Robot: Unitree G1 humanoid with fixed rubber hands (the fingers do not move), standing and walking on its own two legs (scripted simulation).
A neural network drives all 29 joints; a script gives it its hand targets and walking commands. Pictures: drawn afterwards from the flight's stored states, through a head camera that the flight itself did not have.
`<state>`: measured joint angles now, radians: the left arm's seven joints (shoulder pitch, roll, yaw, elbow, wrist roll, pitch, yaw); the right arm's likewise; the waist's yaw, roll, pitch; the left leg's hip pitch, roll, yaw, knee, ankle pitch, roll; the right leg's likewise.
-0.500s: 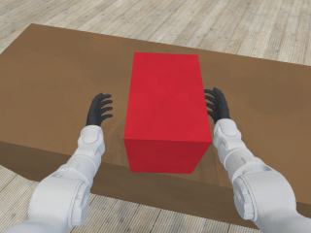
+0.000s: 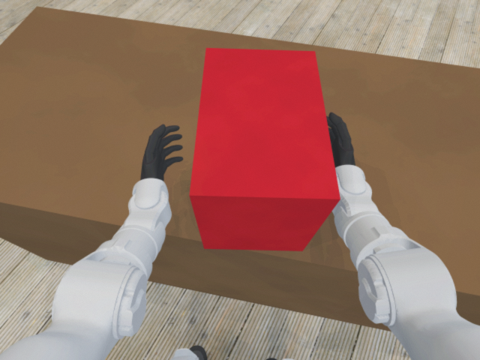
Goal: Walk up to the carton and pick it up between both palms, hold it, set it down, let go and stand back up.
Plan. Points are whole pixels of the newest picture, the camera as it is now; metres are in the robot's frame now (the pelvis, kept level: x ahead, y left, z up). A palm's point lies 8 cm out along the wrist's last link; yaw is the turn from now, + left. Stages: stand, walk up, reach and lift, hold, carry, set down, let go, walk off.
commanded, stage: reach and lift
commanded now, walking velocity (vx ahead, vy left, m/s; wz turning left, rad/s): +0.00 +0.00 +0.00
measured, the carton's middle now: (256, 154) +0.48 -0.01 +0.02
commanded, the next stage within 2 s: none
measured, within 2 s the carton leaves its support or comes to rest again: neither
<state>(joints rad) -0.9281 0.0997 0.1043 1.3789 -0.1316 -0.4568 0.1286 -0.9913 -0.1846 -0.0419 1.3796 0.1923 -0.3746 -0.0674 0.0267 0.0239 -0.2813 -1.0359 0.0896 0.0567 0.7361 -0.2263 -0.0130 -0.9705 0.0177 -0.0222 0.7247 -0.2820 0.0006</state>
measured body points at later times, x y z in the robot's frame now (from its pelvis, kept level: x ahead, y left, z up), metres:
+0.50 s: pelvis +0.03 -0.01 +0.03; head +0.16 -0.02 +0.46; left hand +0.45 +0.13 +0.02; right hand +0.46 -0.15 +0.03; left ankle +0.04 +0.13 -0.70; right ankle +0.01 -0.12 -0.70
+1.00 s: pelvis +0.04 -0.01 +0.04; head +0.17 +0.00 +0.47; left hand +0.45 +0.13 +0.02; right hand +0.46 -0.15 +0.03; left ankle +0.04 +0.13 -0.70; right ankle +0.01 -0.12 -0.70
